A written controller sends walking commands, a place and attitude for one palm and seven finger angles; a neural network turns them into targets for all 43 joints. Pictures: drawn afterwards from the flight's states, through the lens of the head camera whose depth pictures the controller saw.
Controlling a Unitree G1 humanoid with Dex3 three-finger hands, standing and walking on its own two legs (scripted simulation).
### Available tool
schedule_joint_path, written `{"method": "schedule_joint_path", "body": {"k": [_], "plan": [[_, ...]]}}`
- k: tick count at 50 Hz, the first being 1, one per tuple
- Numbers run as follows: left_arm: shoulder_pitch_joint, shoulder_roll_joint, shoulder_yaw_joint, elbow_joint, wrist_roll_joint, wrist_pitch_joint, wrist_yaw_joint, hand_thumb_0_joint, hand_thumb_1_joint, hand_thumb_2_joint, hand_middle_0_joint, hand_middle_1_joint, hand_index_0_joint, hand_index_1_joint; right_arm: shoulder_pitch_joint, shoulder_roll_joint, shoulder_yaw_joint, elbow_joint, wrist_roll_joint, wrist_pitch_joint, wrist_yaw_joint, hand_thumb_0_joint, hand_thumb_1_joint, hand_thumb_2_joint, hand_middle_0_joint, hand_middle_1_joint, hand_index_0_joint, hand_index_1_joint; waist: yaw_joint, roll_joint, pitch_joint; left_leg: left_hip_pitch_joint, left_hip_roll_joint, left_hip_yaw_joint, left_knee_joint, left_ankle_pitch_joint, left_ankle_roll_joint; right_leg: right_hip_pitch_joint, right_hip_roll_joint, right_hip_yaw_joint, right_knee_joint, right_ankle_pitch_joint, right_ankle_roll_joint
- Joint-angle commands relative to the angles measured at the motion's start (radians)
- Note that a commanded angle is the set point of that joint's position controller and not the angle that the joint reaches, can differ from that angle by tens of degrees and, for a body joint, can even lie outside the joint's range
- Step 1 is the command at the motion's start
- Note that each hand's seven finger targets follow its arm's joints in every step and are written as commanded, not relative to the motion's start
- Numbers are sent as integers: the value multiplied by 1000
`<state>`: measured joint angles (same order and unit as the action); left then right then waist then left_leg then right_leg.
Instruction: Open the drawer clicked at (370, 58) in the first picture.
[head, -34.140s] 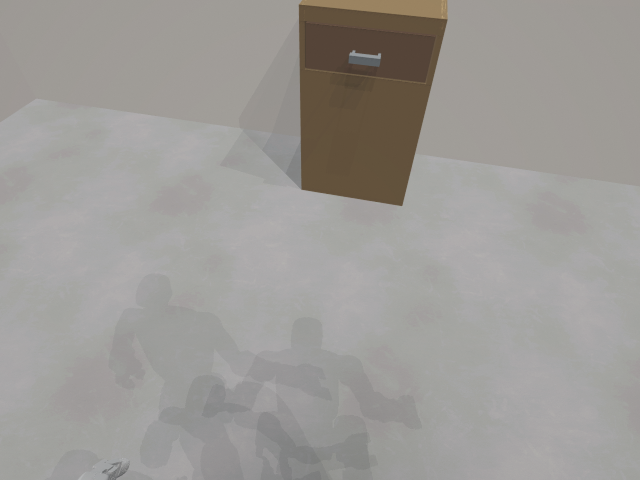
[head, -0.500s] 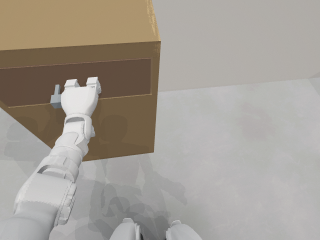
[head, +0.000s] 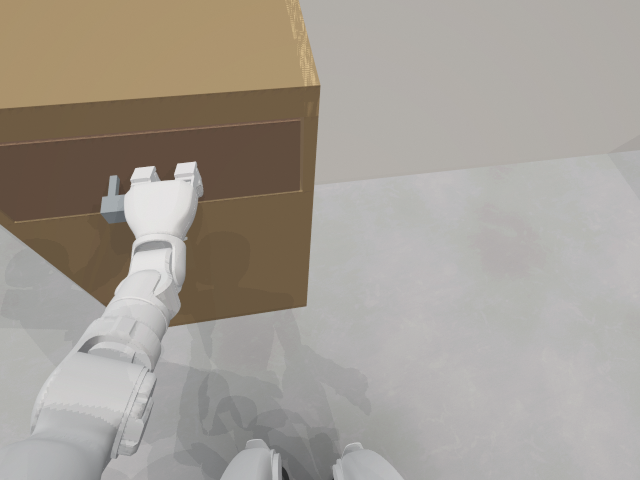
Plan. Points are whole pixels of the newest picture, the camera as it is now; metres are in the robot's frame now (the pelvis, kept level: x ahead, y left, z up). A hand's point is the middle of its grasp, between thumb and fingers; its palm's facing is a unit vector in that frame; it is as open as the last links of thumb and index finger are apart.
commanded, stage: close the thumb around the handle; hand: left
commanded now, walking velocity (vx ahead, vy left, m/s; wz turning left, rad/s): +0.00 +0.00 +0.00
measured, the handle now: (147, 192) +0.52 +0.21 -0.01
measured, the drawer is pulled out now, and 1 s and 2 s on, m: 0.00 0.10 0.22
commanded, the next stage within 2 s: pull the drawer open in 0.02 s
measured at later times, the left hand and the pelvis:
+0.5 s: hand (176, 249) +0.43 +0.17 -0.03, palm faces -0.04 -0.08 -1.00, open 5.9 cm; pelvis +0.02 -0.01 +0.01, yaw +0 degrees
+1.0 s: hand (176, 292) +0.37 +0.16 -0.03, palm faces -0.03 -0.07 -1.00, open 5.8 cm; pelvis +0.02 -0.02 +0.02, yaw +1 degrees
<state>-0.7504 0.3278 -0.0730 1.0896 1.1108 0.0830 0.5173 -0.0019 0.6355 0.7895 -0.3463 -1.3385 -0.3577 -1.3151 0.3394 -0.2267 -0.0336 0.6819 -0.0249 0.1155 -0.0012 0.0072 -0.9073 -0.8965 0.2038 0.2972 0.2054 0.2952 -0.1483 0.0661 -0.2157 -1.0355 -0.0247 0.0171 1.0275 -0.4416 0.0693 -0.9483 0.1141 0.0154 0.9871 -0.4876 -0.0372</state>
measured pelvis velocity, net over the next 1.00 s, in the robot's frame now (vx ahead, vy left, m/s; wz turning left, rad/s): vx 0.02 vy -0.02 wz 0.01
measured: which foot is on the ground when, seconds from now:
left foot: down 0.00-1.00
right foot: down 0.00-1.00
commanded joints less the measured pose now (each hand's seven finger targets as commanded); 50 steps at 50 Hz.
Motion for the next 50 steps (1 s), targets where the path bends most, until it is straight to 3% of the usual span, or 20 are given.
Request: {"method": "schedule_joint_path", "body": {"k": [1, 3, 4, 8, 9, 14, 15, 18, 20, 22, 26, 28, 29, 32, 34, 35, 40, 44, 49, 50], "plan": [[-352, 247, 90, -148, -3, 32, 63, 0, 900, 900, -400, -1350, -400, -1350, 117, -164, -63, -44, -2, -13, -10, 0, -900, -900, 200, 300, 200, 300, 32, 21, -452, 452, 30, -60, -64, 462, -27, 125, -24, -22, -98, 402, -1], [-385, 204, 63, -169, -12, 40, 64, 0, 900, 900, -400, -1350, -400, -1350, 117, -159, -67, -41, -4, -15, -7, 0, -900, -900, 200, 300, 200, 300, 22, 28, -467, 477, 31, -65, -63, 486, -28, 124, -25, -25, -98, 414, -3], [-395, 223, 73, -176, -3, 41, 68, 0, 900, 900, -400, -1350, -400, -1350, 119, -162, -68, -36, -2, -13, -7, 0, -900, -900, 200, 300, 200, 300, 22, 31, -481, 494, 35, -68, -63, 497, -31, 116, -25, -26, -95, 415, 0], [-334, 193, 63, -162, -33, 56, 53, 0, 900, 900, -400, -1350, -400, -1350, 111, -157, -64, -44, -2, -8, -2, 0, -900, -900, 200, 300, 200, 300, 33, 10, -461, 473, 26, -53, -76, 491, -26, 180, -26, -19, -112, 455, 0], [-291, 217, 86, -160, -29, 53, 50, 0, 900, 900, -400, -1350, -400, -1350, 110, -158, -65, -45, 2, -5, -3, 0, -900, -900, 200, 300, 200, 300, 47, -11, -476, 479, 28, -51, -78, 504, -25, 196, -26, -18, -110, 474, 2], [-160, 178, 75, -229, -41, 30, 34, 0, 900, 900, -400, -1350, -400, -1350, 89, -147, -67, -70, 6, 1, 0, 0, -900, -900, 200, 300, 200, 300, 78, -10, -477, 492, 26, -31, -90, 542, -22, 265, -30, -6, -125, 559, 2], [-99, 176, 79, -233, -39, 30, 32, 0, 900, 900, -400, -1350, -400, -1350, 88, -146, -66, -78, 7, 4, 1, 0, -900, -900, 200, 300, 200, 300, 94, -17, -452, 476, 22, -28, -98, 539, -22, 285, -29, -6, -129, 562, -1], [-51, 143, 60, -291, -39, 18, 35, 0, 900, 900, -400, -1350, -400, -1350, 62, -139, -70, -90, 7, 5, 0, 0, -900, -900, 200, 300, 200, 300, 92, -40, -429, 464, 19, -22, -103, 543, -18, 319, -34, 8, -142, 613, 0], [10, 174, 87, -308, -26, 17, 45, 0, 900, 900, -400, -1350, -400, -1350, 57, -140, -67, -93, 8, 10, -2, 0, -900, -900, 200, 300, 200, 300, 111, -47, -411, 445, 14, -17, -110, 533, -18, 341, -35, 15, -141, 633, -2], [21, 125, 49, -334, -15, 21, 56, 0, 900, 900, -400, -1350, -400, -1350, 41, -134, -70, -96, 7, 10, 0, 0, -900, -900, 200, 300, 200, 300, 101, -40, -385, 447, 12, -13, -114, 513, -19, 330, -36, 14, -150, 623, -3], [60, 158, 76, -368, 5, 38, 81, 0, 900, 900, -400, -1350, -400, -1350, 11, -131, -70, -98, 6, 16, -3, 0, -900, -900, 200, 300, 200, 300, 114, -39, -379, 449, 6, -10, -114, 505, -21, 337, -39, 23, -150, 621, -4], [59, 122, 52, -414, -2, 45, 84, 0, 900, 900, -400, -1350, -400, -1350, 3, -127, -74, -104, 6, 12, -1, 0, -900, -900, 200, 300, 200, 300, 108, -19, -391, 476, 7, -17, -111, 529, -21, 333, -39, 19, -147, 626, -8], [73, 141, 66, -411, 7, 50, 89, 0, 900, 900, -400, -1350, -400, -1350, -3, -127, -72, -102, 7, 16, -3, 0, -900, -900, 200, 300, 200, 300, 114, -31, -390, 481, 8, -16, -115, 529, -24, 334, -39, 18, -146, 622, -5], [123, 102, 43, -421, -9, 71, 88, 0, 900, 900, -400, -1350, -400, -1350, -18, -122, -72, -115, 9, 15, -3, 0, -900, -900, 200, 300, 200, 300, 115, -50, -373, 476, 2, -9, -118, 508, -21, 359, -41, 22, -158, 637, -4], [126, 123, 53, -452, -11, 71, 84, 0, 900, 900, -400, -1350, -400, -1350, -37, -120, -68, -117, 9, 16, -8, 0, -900, -900, 200, 300, 200, 300, 119, -52, -401, 481, 0, -9, -117, 515, -21, 380, -44, 31, -154, 669, 0], [158, 117, 52, -448, -18, 75, 81, 0, 900, 900, -400, -1350, -400, -1350, -33, -121, -68, -124, 10, 14, -9, 0, -900, -900, 200, 300, 200, 300, 124, -52, -370, 469, -2, -10, -124, 505, -22, 389, -44, 29, -156, 669, -4], [252, 123, 65, -480, -30, 68, 72, 0, 900, 900, -400, -1350, -400, -1350, -71, -115, -59, -143, 13, 13, -18, 0, -900, -900, 200, 300, 200, 300, 137, -85, -342, 432, -15, -3, -131, 451, -21, 432, -54, 55, -168, 718, 1], [269, 132, 64, -509, -13, 59, 79, 0, 900, 900, -400, -1350, -400, -1350, -96, -110, -52, -147, 15, 11, -21, 0, -900, -900, 200, 300, 200, 300, 146, -50, -333, 430, -19, -2, -136, 422, -25, 417, -55, 61, -166, 680, -2], [320, 96, 40, -569, 0, 60, 93, 0, 900, 900, -400, -1350, -400, -1350, -117, -108, -58, -156, 13, 8, -15, 0, -900, -900, 200, 300, 200, 300, 150, -36, -343, 470, -14, -8, -130, 443, -26, 388, -49, 50, -160, 642, -9], [352, 76, 32, -565, -6, 66, 94, 0, 900, 900, -400, -1350, -400, -1350, -109, -109, -59, -163, 13, 5, -12, 0, -900, -900, 200, 300, 200, 300, 150, -56, -318, 460, -15, -10, -133, 435, -25, 390, -47, 45, -161, 635, -11]]}}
